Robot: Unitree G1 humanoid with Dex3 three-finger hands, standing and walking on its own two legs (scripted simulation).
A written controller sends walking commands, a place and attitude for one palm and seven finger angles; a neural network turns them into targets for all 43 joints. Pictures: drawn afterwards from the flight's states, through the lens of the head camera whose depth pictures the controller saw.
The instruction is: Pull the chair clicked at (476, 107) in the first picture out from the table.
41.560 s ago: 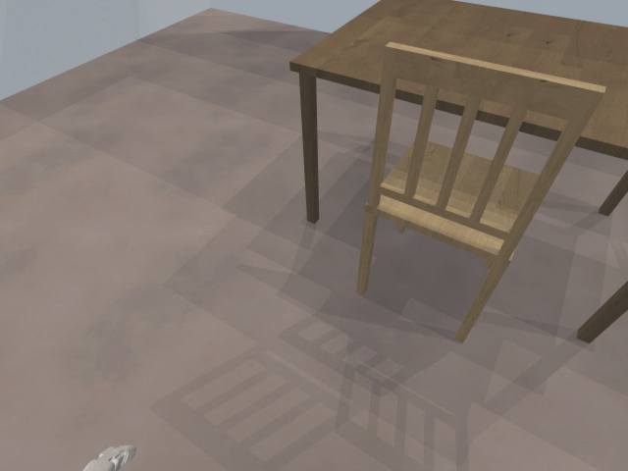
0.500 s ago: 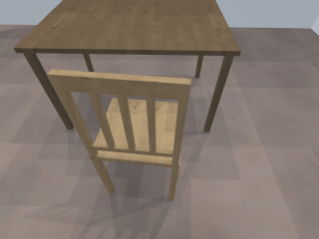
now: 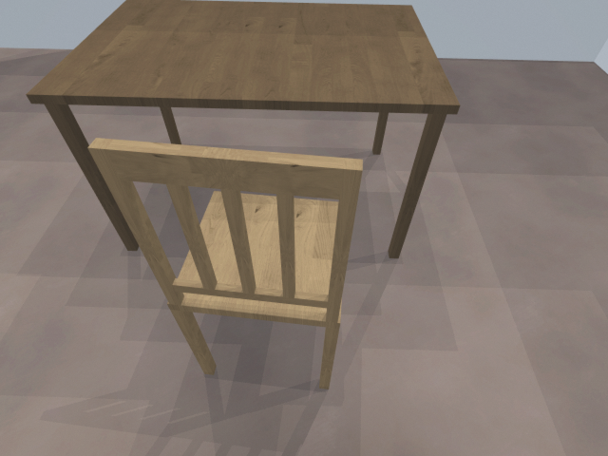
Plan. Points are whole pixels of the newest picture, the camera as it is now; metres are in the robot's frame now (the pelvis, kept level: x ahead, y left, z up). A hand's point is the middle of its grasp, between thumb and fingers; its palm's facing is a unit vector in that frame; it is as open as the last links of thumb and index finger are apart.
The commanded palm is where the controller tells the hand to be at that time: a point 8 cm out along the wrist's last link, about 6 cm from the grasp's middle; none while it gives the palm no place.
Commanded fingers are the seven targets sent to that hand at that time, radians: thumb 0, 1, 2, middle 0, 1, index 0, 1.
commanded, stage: look again from close up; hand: left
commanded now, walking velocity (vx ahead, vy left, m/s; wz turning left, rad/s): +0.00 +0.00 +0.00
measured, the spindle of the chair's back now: (241, 245) +0.48 +0.15 -0.07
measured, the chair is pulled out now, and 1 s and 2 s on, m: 0.30 0.30 0.30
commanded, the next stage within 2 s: none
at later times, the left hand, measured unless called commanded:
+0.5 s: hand out of the picture -0.01 +0.16 -0.17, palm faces +0.03 -0.98 -0.18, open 7.4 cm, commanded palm none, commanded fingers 0.00 0.90 0.90 -0.20 -0.30 -0.20 -0.30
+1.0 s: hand out of the picture -0.02 +0.16 -0.18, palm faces +0.04 -0.98 -0.17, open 7.4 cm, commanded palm none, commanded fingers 0.00 0.90 0.90 -0.20 -0.30 -0.20 -0.30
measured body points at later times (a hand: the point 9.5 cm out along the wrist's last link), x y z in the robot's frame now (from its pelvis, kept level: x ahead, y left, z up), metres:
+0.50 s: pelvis +0.00 +0.00 +0.00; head +0.01 +0.00 +0.45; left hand -0.01 +0.22 -0.16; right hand -0.02 -0.21 -0.16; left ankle -0.04 +0.11 -0.74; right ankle +0.02 -0.15 -0.74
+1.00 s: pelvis +0.00 +0.00 +0.00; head +0.01 +0.00 +0.45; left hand -0.02 +0.21 -0.16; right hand -0.02 -0.20 -0.16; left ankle -0.04 +0.11 -0.74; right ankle +0.02 -0.15 -0.74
